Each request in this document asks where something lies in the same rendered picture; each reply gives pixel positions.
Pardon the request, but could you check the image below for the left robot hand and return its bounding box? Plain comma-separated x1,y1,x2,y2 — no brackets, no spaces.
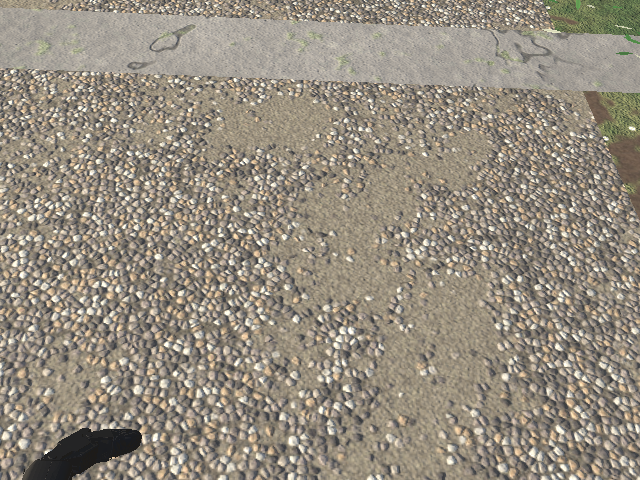
22,428,142,480

